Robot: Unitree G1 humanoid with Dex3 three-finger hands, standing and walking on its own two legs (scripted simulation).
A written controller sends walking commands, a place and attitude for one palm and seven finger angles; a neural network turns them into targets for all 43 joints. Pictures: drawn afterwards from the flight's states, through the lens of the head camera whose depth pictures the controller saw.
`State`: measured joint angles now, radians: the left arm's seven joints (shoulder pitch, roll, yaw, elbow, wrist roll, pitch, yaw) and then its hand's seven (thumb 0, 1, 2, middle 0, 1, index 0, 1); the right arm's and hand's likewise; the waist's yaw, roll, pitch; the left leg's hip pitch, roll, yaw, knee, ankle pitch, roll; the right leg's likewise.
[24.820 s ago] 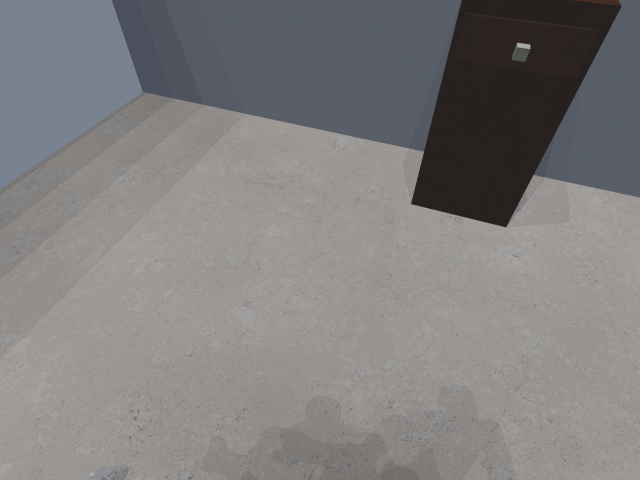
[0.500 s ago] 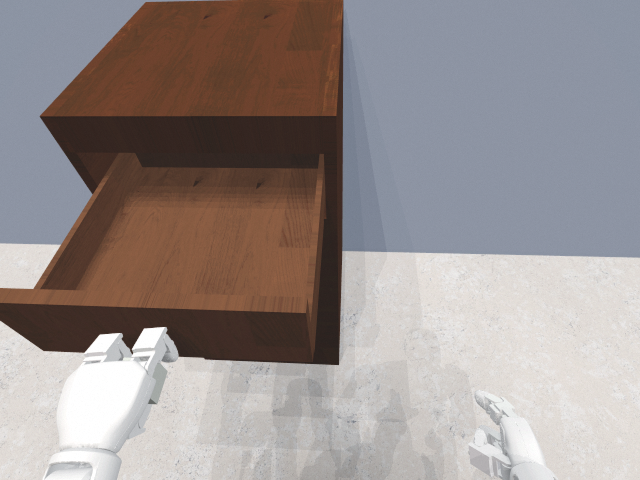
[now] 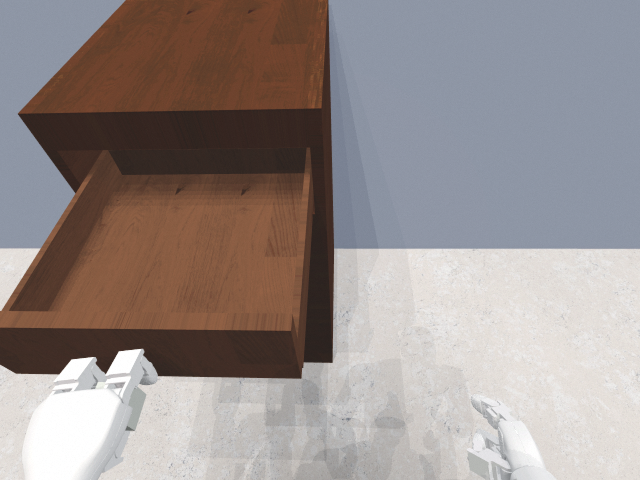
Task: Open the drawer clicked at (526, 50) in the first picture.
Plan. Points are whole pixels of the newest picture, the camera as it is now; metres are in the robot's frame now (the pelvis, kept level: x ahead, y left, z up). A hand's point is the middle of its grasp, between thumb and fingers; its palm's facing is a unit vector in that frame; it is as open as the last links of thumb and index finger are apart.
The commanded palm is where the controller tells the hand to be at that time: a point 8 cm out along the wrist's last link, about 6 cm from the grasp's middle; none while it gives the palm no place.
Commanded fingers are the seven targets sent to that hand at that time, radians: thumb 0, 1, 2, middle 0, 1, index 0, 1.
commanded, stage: open the thumb to release the handle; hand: left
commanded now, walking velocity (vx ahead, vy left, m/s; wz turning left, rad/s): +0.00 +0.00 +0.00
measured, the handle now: (123, 388) +0.21 +0.25 +0.04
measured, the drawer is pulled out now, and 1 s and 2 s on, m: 0.30 0.30 0.30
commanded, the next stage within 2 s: lift the hand off the handle in 0.56 s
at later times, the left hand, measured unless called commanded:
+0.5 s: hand (113, 426) +0.17 +0.25 +0.03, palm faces -0.01 -0.06 -1.00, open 10.8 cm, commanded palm +0.15 +0.26 +0.08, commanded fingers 0.00 -0.50 0.30 -0.30 -1.20 -0.30 -1.20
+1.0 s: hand (115, 420) +0.18 +0.25 +0.03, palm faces +0.03 -0.06 -1.00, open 13.5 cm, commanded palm +0.16 +0.25 +0.09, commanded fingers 0.00 -0.50 0.30 -0.30 -1.20 -0.30 -1.20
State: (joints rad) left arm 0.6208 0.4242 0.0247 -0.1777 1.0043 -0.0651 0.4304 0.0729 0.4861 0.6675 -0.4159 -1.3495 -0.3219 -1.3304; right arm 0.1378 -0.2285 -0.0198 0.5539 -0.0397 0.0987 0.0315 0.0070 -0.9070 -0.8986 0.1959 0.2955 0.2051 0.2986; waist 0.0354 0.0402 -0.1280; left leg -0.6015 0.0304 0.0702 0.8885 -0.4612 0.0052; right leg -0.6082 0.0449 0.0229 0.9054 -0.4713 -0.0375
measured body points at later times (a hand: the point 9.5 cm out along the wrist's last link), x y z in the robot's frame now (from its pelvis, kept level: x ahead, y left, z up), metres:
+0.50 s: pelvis -0.02 -0.01 +0.01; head +0.01 -0.04 +0.46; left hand +0.17 +0.25 +0.08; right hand +0.20 -0.22 -0.09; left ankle -0.01 +0.12 -0.69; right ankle -0.01 -0.10 -0.69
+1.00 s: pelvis -0.02 -0.01 +0.01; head +0.01 -0.04 +0.46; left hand +0.17 +0.25 +0.08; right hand +0.19 -0.22 -0.10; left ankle -0.01 +0.12 -0.69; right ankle -0.01 -0.10 -0.69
